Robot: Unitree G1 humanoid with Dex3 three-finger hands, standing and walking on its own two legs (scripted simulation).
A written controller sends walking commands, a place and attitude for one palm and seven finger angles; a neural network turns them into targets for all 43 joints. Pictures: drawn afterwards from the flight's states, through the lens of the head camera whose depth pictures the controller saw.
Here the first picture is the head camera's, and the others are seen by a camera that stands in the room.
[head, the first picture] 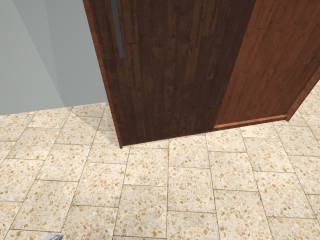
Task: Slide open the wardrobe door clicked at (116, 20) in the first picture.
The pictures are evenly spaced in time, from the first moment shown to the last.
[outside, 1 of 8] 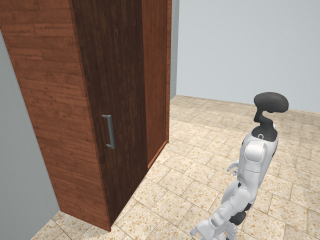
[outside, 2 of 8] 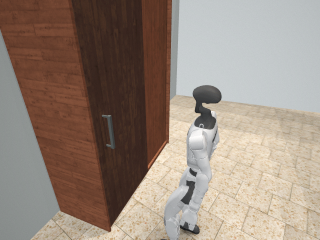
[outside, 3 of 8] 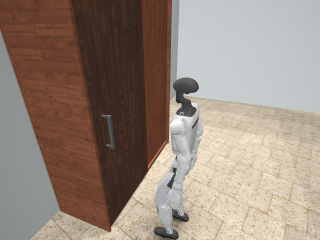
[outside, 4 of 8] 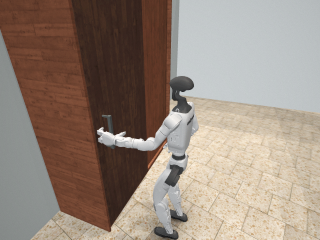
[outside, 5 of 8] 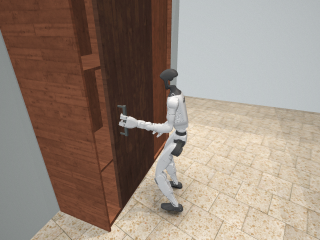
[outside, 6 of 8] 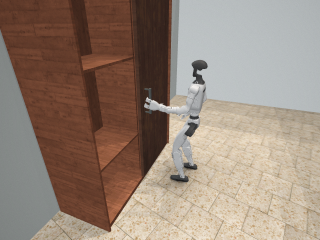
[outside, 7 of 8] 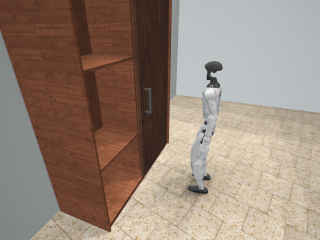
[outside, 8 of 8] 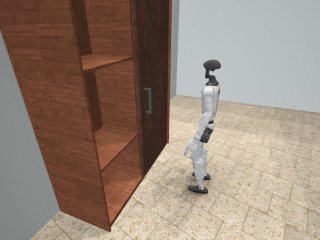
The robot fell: no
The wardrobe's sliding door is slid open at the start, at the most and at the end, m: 0.00 0.63 0.63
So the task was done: yes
